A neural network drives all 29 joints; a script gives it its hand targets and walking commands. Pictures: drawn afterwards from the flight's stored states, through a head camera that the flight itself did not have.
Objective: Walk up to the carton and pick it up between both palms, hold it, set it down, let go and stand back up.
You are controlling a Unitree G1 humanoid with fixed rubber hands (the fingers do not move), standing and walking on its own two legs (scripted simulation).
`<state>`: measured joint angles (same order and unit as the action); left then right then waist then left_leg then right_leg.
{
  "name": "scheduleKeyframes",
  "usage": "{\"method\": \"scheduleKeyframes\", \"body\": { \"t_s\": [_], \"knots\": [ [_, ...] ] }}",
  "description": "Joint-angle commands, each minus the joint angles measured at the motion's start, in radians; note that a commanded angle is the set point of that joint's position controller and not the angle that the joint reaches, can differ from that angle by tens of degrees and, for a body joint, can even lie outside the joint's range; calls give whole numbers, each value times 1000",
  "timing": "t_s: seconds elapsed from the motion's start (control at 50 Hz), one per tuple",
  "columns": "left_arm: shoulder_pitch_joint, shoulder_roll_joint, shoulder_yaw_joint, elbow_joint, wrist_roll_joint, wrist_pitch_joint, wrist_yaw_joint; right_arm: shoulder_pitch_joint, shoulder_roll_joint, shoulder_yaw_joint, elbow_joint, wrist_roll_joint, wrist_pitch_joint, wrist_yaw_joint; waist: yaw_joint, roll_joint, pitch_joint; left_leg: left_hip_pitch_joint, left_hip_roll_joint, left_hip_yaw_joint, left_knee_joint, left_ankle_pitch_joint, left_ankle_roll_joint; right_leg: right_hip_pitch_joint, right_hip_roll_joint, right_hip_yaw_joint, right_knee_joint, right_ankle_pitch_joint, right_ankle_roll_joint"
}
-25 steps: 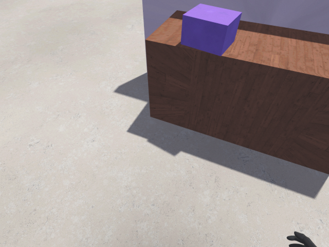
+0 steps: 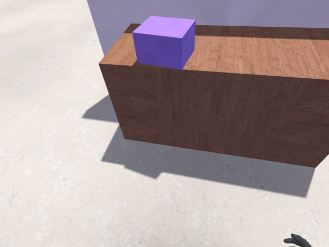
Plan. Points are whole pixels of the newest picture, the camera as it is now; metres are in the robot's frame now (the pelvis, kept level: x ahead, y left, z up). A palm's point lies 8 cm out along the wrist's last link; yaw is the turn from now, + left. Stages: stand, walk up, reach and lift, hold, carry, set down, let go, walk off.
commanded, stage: walk up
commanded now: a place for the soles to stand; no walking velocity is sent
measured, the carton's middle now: (165, 41) +1.07 -0.03 -0.01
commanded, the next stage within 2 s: none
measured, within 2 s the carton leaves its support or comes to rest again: neither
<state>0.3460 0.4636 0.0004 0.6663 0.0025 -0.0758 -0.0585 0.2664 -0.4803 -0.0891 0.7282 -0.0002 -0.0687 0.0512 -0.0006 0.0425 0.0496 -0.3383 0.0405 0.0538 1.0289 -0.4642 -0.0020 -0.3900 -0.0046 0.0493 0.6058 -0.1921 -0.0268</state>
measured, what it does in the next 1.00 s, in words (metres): walks ahead: left foot, then right foot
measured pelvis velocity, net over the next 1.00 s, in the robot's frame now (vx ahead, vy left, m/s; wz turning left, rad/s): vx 0.28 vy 0.04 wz -0.13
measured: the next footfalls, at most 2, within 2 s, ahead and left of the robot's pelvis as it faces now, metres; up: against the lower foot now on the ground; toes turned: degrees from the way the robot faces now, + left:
left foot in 0.32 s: +0.22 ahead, +0.16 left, +0.00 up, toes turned +2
right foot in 0.68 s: +0.34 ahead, -0.10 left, +0.00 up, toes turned -4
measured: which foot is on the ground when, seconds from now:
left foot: up 0.00-0.30, down 0.32-0.70, up 0.72-1.00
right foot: down 0.00-0.32, up 0.34-0.66, down 0.68-1.00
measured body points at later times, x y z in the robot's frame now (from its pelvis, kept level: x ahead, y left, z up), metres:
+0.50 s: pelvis +0.14 +0.05 +0.00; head +0.15 +0.05 +0.45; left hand +0.26 +0.36 -0.08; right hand +0.22 -0.30 -0.07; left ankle +0.18 +0.16 -0.73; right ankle +0.17 -0.09 -0.68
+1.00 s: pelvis +0.28 +0.04 +0.00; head +0.29 +0.02 +0.45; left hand +0.41 +0.36 -0.06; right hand +0.35 -0.31 -0.09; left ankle +0.35 +0.17 -0.70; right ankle +0.30 -0.10 -0.73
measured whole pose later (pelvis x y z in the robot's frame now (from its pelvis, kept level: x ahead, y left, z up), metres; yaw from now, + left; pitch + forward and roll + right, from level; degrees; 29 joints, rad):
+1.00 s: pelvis +0.28 +0.04 +0.00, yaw -7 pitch -2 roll -1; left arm 0.39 0.48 0.00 0.67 0.01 -0.10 -0.02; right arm 0.26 -0.47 -0.08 0.73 0.00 -0.04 0.07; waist 0.00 0.06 0.04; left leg -0.45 0.08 0.03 0.87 -0.49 0.02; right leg -0.27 0.02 0.05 0.56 -0.27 -0.04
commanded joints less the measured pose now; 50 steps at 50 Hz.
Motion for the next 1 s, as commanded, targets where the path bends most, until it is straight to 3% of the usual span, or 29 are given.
{"method": "scheduleKeyframes", "body": {
  "t_s": [0.0,0.08,0.1,0.16,0.24,0.26,0.28,0.3,0.32,0.34,0.36,0.4,0.44,0.48,0.56,0.6,0.62,0.64,0.66,0.68,0.7,0.72,0.76,0.8,0.82,0.84,0.86,0.94,0.98],
  "knots": [
    [81,223,114,-8,1,-29,36,37,-162,-35,-62,-17,14,1,4,-148,-42,-234,43,-87,28,89,29,204,-159,398,-314,-69,-148],
    [73,267,129,-20,7,-24,37,-2,-176,-43,-70,-22,17,10,36,-226,11,-256,48,-57,-130,82,11,143,-147,374,-376,-405,-199],
    [81,262,125,-23,16,-20,32,-54,-169,-45,-80,-26,13,12,41,-184,39,-245,48,-57,-164,71,8,111,-167,389,-384,-414,-218],
    [81,274,126,-23,7,-20,29,-33,-152,-46,-69,-29,-3,18,30,-189,11,-165,55,-58,-276,148,10,125,-175,353,-336,-310,-216],
    [62,256,114,-24,-4,-10,30,6,-149,-48,-48,-29,-28,2,15,-173,-72,-6,-12,-11,-479,191,27,182,-144,288,-163,34,-188],
    [27,228,98,-39,-10,-9,28,49,-140,-51,-48,-33,-33,-4,-37,-152,-101,154,-18,-14,-580,274,45,69,-133,251,-97,43,-153],
    [-10,180,79,-54,-7,-6,31,175,-191,-70,-8,-41,-41,-16,-107,-23,-152,367,41,-124,-657,201,74,-116,-55,166,98,-84,-101],
    [3,78,53,-73,-13,-10,37,218,-273,-90,-1,-59,-46,-23,-117,211,-190,517,254,-415,-727,-37,142,-312,75,47,353,-264,-42],
    [-4,134,63,-61,2,-5,45,151,-299,-98,-46,-42,-40,-28,-105,131,-113,483,405,-645,-830,-251,202,-461,88,1,479,-309,-11],
    [-12,209,74,-44,10,-9,44,129,-305,-104,-54,-23,-38,-23,-91,-23,-76,383,445,-673,-849,-339,226,-443,21,47,495,-259,-2],
    [-2,249,85,-19,4,-13,36,95,-277,-90,-49,-17,-30,-16,-62,-11,-6,294,374,-532,-822,-298,245,-384,-24,40,475,-217,3],
    [31,216,81,2,-3,-16,24,91,-241,-72,-45,-19,-23,-13,-56,96,10,249,277,-324,-823,-179,200,-329,-39,13,393,-174,16],
    [46,192,82,17,-8,-12,16,74,-225,-64,-57,-24,-17,-7,-64,109,-2,253,221,-200,-808,-68,199,-303,-22,-19,329,-147,36],
    [24,183,86,13,2,-10,15,41,-249,-75,-64,-22,-13,2,-57,115,-11,216,265,-190,-787,-94,239,-256,-36,-51,236,-107,51],
    [28,164,84,14,-2,-19,7,-21,-230,-66,-89,-21,-9,12,-55,130,-11,125,234,-108,-738,-84,207,-100,-28,-101,48,16,25],
    [60,150,88,25,-6,-26,9,-71,-220,-63,-102,-28,-3,12,-17,150,-42,112,217,-47,-644,1,192,18,-21,-120,-28,94,13],
    [100,158,94,44,1,-33,18,-66,-203,-55,-98,-27,2,6,18,76,-101,106,216,-51,-547,84,172,109,9,-124,-59,65,0],
    [175,187,110,69,3,-40,30,-70,-179,-50,-94,-30,3,2,64,-21,-109,51,191,-26,-402,132,149,225,13,-58,-75,15,1],
    [248,226,117,88,4,-43,42,-31,-145,-36,-89,-24,7,1,83,-190,-177,28,115,40,-147,112,126,318,22,14,-171,-90,-3],
    [247,292,137,77,12,-43,53,1,-80,-11,-107,-13,9,7,83,-325,-156,-196,-17,48,21,-7,48,376,-188,463,-261,-336,-110],
    [244,357,147,66,7,-34,53,-42,-149,-25,-115,-23,28,2,70,-260,-69,-346,-54,-81,86,-202,47,318,-293,798,-370,-584,-227],
    [180,337,136,25,5,-35,57,-23,-201,-36,-91,-17,35,-1,39,-127,2,-343,-3,-135,117,-185,54,225,-322,785,-385,-705,-255],
    [125,294,129,19,3,-36,62,-31,-212,-42,-88,-16,27,2,30,-83,67,-368,30,-124,48,-63,50,217,-271,629,-367,-537,-227],
    [124,282,134,19,3,-43,61,36,-194,-51,-45,-23,26,5,16,-156,17,-308,56,-125,-5,36,27,213,-221,476,-329,-334,-199],
    [131,268,127,14,3,-43,60,35,-189,-51,-55,-25,25,7,24,-172,8,-285,38,-99,-11,45,29,203,-214,482,-332,-303,-192],
    [101,274,136,3,8,-42,58,43,-174,-46,-52,-29,23,10,17,-183,12,-260,56,-87,-67,58,21,147,-202,418,-333,-305,-216],
    [98,287,131,-5,6,-43,58,19,-181,-49,-49,-33,24,15,5,-110,35,-228,61,-89,-70,69,29,100,-216,411,-330,-319,-221],
    [99,309,143,-3,8,-28,56,-22,-160,-50,-72,-33,16,17,36,-186,0,-199,42,-62,-234,39,25,151,-199,374,-277,-333,-230],
    [18,288,134,-28,5,-23,52,32,-159,-51,-45,-28,0,13,-15,-179,9,-61,53,-42,-373,147,24,59,-187,301,-215,-222,-190]
  ]
}}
